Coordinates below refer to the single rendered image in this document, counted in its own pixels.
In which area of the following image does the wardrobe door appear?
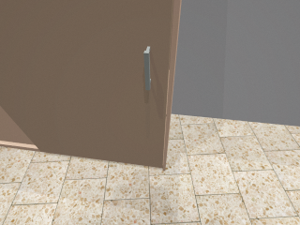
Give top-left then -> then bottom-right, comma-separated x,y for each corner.
0,0 -> 173,168
0,106 -> 34,145

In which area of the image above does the handle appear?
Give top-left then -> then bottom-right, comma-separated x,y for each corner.
143,46 -> 151,91

